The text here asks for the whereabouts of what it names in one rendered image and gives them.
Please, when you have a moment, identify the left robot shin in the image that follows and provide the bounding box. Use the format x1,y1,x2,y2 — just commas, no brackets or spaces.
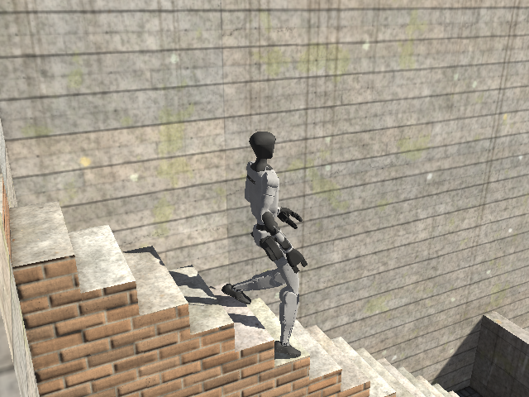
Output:
232,270,286,292

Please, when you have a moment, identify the robot right hand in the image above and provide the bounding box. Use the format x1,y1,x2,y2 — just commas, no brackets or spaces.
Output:
286,249,307,274

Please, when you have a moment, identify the right robot forearm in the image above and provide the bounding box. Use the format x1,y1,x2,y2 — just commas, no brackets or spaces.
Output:
262,212,293,254

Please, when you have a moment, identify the robot left hand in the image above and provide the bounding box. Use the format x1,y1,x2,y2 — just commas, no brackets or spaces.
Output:
277,207,302,229

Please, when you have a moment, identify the right robot upper arm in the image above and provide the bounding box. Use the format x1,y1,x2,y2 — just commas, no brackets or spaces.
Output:
258,171,279,222

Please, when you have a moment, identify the left robot upper arm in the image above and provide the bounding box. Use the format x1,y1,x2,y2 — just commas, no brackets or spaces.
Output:
245,161,255,202

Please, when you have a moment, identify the right robot foot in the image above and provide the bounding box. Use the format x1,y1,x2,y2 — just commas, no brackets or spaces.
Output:
274,341,301,356

